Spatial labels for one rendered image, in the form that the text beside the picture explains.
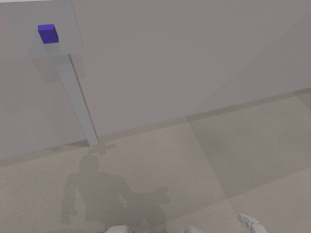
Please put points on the right robot hand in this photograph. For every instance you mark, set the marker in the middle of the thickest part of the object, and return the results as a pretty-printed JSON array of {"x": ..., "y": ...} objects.
[{"x": 252, "y": 224}]

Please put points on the panel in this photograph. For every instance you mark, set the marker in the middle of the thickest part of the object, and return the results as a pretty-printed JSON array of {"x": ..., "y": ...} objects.
[{"x": 25, "y": 16}]

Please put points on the button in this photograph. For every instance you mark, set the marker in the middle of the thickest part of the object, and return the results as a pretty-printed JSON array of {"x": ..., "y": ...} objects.
[{"x": 48, "y": 33}]

